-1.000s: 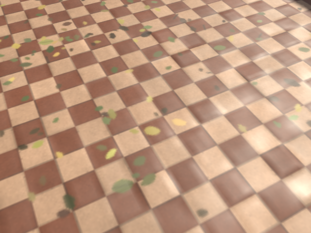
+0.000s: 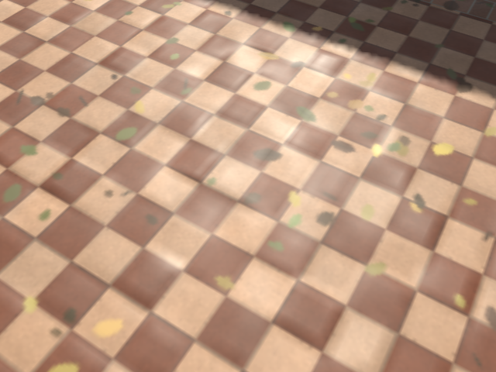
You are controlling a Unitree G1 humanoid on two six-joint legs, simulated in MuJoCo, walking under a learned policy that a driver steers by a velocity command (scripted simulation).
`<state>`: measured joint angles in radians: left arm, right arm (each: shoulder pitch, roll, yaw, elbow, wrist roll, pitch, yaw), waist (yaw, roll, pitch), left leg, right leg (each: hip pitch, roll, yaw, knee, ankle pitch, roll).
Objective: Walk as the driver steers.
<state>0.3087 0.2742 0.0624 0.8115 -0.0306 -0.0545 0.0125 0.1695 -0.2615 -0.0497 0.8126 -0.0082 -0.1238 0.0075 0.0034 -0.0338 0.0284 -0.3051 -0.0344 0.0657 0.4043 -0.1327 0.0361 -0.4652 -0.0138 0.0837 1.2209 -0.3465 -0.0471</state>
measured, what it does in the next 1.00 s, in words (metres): walks ahead: right foot, then left foot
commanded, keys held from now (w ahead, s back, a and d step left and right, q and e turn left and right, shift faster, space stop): w+e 0.12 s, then w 0.24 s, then w+q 0.64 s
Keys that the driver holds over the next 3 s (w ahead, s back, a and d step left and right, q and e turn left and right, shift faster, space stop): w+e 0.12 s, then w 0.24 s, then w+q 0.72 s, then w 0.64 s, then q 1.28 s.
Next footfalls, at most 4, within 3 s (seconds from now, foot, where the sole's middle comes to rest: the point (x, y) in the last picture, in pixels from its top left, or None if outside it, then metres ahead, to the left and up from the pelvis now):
0.36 right None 0.34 -0.19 -0.78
0.94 left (253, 301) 0.67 0.02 -0.78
1.44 right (291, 206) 1.01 -0.11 -0.77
1.94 left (205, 164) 1.19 0.18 -0.78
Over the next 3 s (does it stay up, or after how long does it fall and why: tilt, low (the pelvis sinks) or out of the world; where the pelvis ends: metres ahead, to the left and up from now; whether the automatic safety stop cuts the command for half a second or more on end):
stays up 1.10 0.05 0.00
